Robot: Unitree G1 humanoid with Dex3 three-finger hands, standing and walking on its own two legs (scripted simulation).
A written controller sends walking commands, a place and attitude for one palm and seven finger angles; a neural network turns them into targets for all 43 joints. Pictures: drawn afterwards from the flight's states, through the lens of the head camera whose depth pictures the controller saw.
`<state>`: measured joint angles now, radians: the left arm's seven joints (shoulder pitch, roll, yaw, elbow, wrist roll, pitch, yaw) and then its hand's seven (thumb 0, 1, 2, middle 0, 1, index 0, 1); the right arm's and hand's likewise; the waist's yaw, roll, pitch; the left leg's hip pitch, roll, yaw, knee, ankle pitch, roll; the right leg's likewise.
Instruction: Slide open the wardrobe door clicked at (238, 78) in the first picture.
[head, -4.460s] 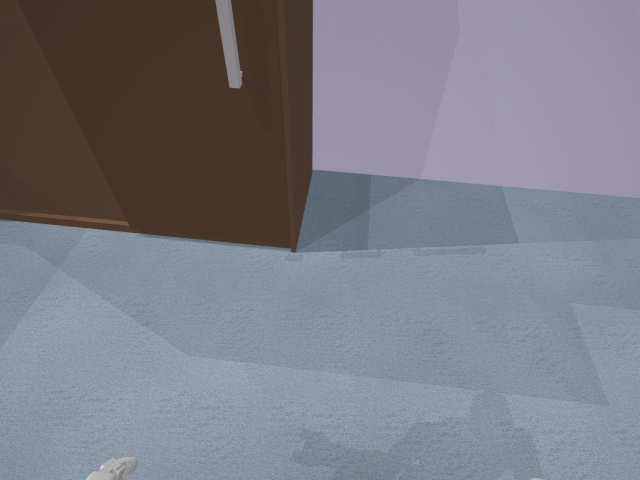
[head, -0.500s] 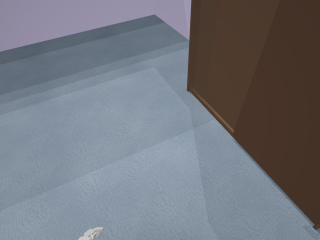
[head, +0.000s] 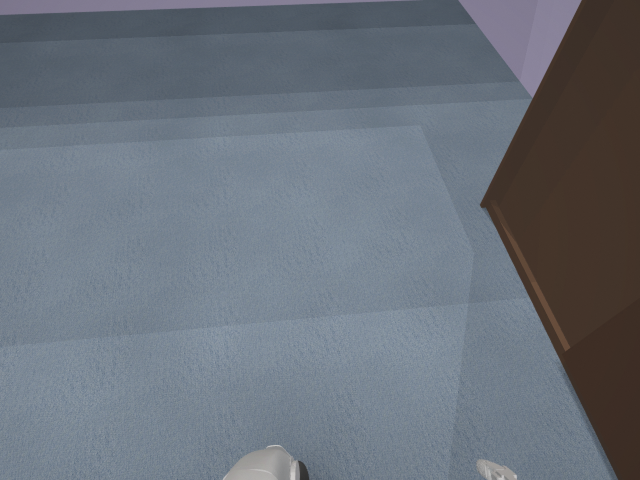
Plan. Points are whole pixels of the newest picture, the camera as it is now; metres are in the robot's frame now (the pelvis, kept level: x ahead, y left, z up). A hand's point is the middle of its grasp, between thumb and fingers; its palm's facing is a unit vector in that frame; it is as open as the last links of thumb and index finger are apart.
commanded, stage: turn to face it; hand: right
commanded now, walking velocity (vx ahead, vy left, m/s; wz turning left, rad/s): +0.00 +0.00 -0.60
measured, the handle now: out of the picture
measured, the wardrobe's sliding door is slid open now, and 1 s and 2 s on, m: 0.00 0.00 0.00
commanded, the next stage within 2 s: none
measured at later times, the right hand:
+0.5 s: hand out of the picture +0.11 -0.26 -0.17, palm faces +0.24 +0.96 -0.17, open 7.3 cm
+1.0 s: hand out of the picture +0.07 -0.24 -0.12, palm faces +0.47 +0.84 -0.28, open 7.4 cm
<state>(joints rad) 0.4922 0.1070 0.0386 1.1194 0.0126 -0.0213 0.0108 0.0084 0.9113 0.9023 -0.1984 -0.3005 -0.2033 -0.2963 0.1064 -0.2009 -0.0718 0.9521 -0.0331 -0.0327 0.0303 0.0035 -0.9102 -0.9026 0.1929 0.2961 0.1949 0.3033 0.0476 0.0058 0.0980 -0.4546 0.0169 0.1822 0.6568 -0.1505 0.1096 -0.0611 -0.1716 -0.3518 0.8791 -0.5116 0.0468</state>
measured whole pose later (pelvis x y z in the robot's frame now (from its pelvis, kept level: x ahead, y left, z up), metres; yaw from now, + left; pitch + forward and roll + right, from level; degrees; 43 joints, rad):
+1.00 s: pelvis +0.06 +0.00 +0.02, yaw -28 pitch +0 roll +0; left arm 0.22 0.25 0.10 0.94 0.02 0.07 -0.02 0.01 0.91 0.90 -0.20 -0.30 -0.20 -0.30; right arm 0.15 -0.20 -0.05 0.88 -0.02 0.03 -0.02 0.00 -0.91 -0.90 0.20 0.30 0.20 0.30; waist 0.03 -0.04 0.03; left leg -0.26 0.03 0.02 0.54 -0.31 -0.03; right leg -0.44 0.09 0.11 0.62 -0.26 0.01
